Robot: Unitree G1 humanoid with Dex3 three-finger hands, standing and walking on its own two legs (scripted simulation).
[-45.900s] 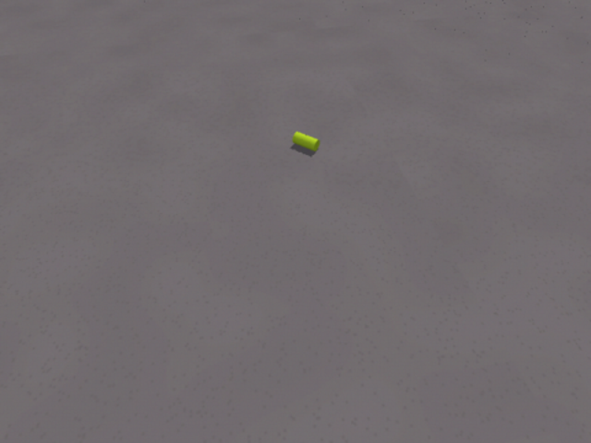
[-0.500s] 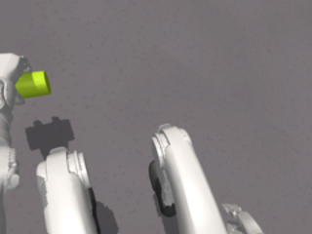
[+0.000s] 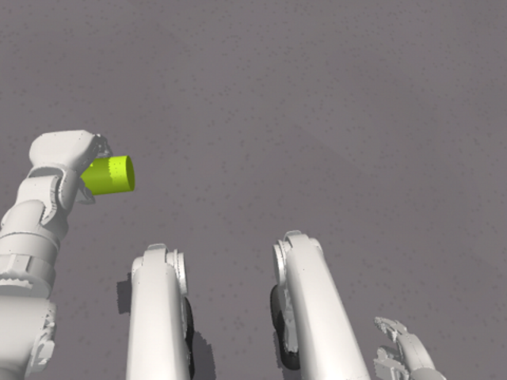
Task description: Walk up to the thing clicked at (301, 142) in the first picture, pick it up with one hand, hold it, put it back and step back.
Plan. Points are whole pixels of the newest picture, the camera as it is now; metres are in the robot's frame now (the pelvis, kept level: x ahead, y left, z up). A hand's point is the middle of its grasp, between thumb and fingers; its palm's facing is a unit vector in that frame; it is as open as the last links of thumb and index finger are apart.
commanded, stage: lift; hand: left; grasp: from above
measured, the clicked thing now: (90, 177) +0.45 +0.25 -0.14
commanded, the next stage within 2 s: hold in 1.02 s
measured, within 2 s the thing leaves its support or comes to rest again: neither
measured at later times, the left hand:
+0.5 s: hand out of the picture +0.36 +0.24 +0.10, palm faces -0.47 -0.08 -0.88, open 9.0 cm
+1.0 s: hand out of the picture +0.37 +0.24 +0.20, palm faces -0.46 -0.09 -0.88, open 9.0 cm
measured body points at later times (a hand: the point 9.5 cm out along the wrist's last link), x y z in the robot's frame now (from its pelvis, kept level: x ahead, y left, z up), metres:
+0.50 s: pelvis +0.02 +0.00 +0.18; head +0.12 +0.01 +0.62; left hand +0.38 +0.25 +0.15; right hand +0.14 -0.26 +0.06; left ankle +0.09 +0.13 -0.41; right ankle +0.09 -0.15 -0.41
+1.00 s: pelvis +0.06 +0.00 +0.28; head +0.12 +0.00 +0.73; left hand +0.39 +0.24 +0.25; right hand +0.16 -0.27 +0.16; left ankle +0.09 +0.13 -0.41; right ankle +0.09 -0.15 -0.41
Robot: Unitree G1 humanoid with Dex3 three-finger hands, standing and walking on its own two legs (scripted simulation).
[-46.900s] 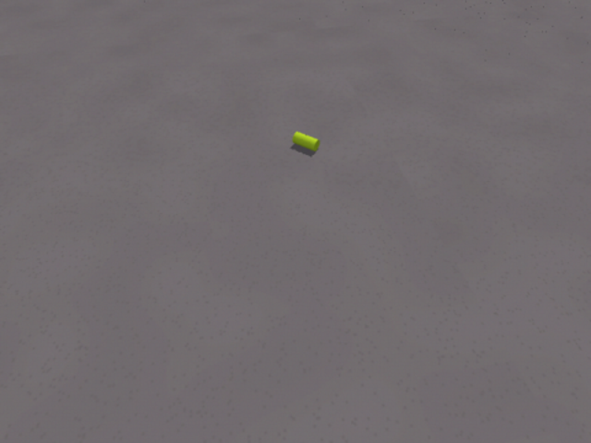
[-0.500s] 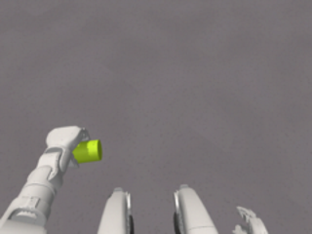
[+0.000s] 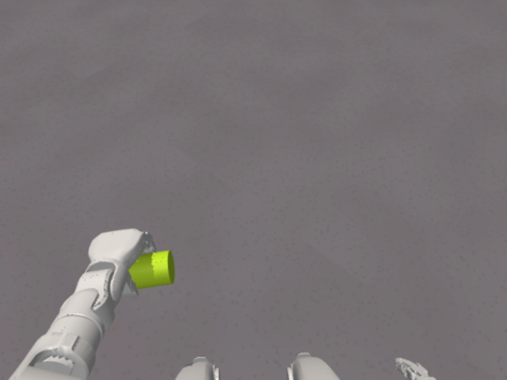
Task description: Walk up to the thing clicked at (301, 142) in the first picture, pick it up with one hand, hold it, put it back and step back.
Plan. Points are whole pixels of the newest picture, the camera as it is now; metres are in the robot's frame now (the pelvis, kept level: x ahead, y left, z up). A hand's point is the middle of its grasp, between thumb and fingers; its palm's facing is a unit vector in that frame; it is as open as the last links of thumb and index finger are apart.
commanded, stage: lift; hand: left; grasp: from above
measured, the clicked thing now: (136, 271) +0.33 +0.22 -0.12
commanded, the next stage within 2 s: hold in 0.02 s
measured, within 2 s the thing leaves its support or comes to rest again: neither
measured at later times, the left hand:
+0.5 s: hand (118, 259) +0.32 +0.22 -0.04, palm faces -0.47 -0.04 -0.88, open 9.0 cm
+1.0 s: hand (116, 267) +0.30 +0.21 -0.01, palm faces -0.48 -0.04 -0.88, open 8.9 cm
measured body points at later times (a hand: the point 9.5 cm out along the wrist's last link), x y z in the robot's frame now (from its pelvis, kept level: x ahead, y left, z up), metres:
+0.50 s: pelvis +0.02 +0.00 +0.03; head +0.04 -0.01 +0.48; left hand +0.34 +0.22 +0.02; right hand +0.13 -0.27 -0.09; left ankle +0.03 +0.13 -0.69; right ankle +0.02 -0.15 -0.69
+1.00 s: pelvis +0.01 +0.00 +0.04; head +0.02 -0.02 +0.49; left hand +0.32 +0.21 +0.04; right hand +0.14 -0.26 -0.08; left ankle +0.03 +0.13 -0.69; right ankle +0.02 -0.15 -0.69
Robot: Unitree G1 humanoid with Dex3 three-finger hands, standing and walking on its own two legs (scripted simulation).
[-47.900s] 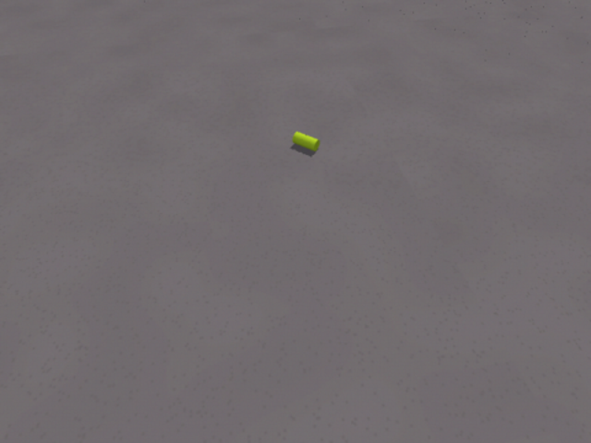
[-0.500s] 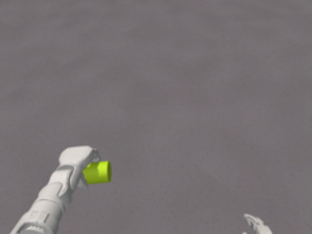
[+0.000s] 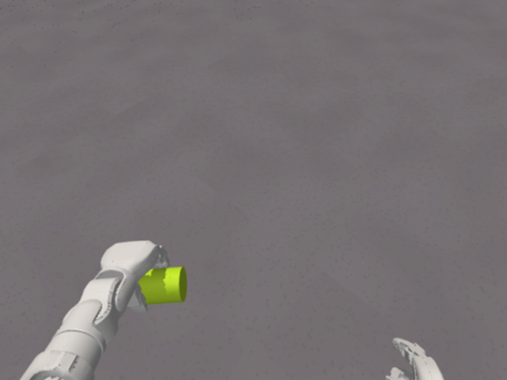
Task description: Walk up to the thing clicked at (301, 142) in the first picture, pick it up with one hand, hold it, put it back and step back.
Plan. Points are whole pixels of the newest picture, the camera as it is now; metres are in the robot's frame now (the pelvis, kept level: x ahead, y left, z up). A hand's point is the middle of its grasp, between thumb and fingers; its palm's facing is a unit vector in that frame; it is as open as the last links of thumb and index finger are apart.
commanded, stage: hold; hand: left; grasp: from above
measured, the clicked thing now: (147, 286) +0.30 +0.21 -0.09
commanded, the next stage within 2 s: crouch in 1.02 s
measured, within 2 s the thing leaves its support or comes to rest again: neither
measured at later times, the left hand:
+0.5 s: hand (135, 288) +0.27 +0.21 -0.03, palm faces -0.46 -0.04 -0.89, open 8.9 cm
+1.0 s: hand (135, 289) +0.27 +0.21 -0.03, palm faces -0.46 -0.04 -0.88, open 8.9 cm
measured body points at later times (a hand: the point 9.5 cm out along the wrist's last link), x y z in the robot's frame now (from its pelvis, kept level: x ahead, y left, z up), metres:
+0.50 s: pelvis -0.01 +0.00 +0.00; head -0.01 -0.02 +0.45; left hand +0.29 +0.21 +0.02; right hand +0.14 -0.25 -0.11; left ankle +0.02 +0.13 -0.73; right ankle +0.02 -0.15 -0.73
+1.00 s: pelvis -0.01 +0.00 +0.01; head -0.01 -0.02 +0.45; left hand +0.29 +0.21 +0.02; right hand +0.15 -0.25 -0.11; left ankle +0.02 +0.13 -0.73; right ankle +0.02 -0.15 -0.73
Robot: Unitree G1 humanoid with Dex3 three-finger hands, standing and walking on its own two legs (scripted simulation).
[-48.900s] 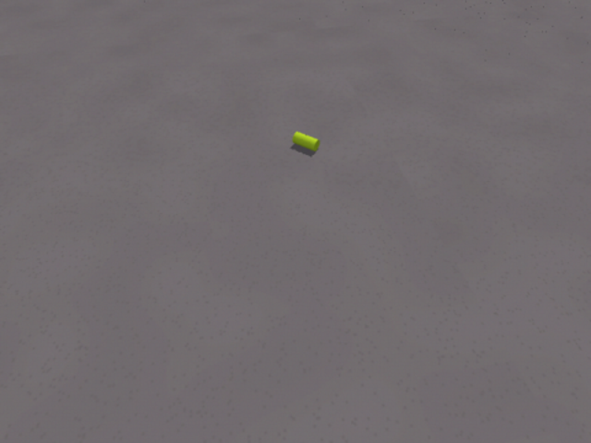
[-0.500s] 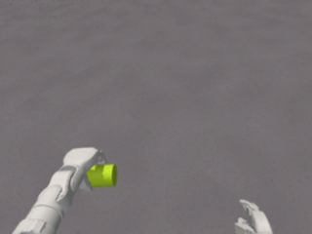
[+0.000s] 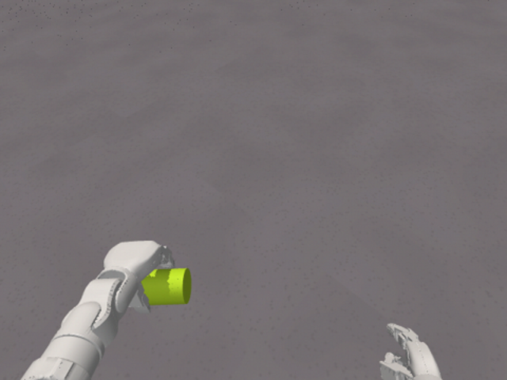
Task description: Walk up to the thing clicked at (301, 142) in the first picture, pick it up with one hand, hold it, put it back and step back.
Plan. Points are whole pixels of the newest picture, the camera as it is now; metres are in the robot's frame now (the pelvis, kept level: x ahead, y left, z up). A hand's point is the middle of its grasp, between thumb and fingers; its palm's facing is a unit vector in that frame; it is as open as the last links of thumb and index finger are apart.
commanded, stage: hold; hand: left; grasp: from above
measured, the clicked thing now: (151, 287) +0.29 +0.21 -0.07
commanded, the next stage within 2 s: crouch in 0.02 s
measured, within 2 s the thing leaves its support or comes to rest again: neither
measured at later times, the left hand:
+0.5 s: hand (152, 294) +0.29 +0.22 -0.10, palm faces -0.48 +0.00 -0.87, open 8.9 cm
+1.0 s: hand (186, 297) +0.38 +0.21 -0.34, palm faces -0.45 +0.04 -0.89, open 9.0 cm
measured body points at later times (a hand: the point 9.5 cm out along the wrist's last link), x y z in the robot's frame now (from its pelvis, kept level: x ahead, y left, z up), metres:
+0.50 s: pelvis +0.00 +0.00 -0.02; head +0.04 -0.01 +0.43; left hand +0.31 +0.22 -0.05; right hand +0.13 -0.27 -0.13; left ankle +0.03 +0.13 -0.74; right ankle +0.03 -0.14 -0.74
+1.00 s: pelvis -0.04 +0.01 -0.21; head +0.13 +0.02 +0.21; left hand +0.40 +0.21 -0.29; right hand -0.02 -0.27 -0.34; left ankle +0.03 +0.13 -0.74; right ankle +0.03 -0.14 -0.74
